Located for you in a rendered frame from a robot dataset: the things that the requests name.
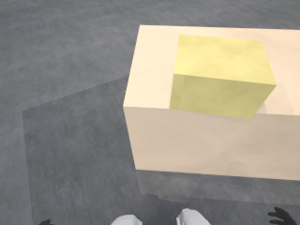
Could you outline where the pedestal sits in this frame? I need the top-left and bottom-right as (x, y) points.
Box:
(123, 24), (300, 181)

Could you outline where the carton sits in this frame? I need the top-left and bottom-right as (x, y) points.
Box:
(169, 34), (277, 119)

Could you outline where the robot left thigh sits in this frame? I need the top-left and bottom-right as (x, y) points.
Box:
(111, 215), (143, 225)

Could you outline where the robot thigh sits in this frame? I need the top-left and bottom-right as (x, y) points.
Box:
(111, 215), (143, 225)
(176, 209), (211, 225)

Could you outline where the right robot hand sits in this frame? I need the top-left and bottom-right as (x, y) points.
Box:
(268, 206), (297, 225)

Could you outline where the robot right thigh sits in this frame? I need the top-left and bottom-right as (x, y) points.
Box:
(176, 209), (211, 225)

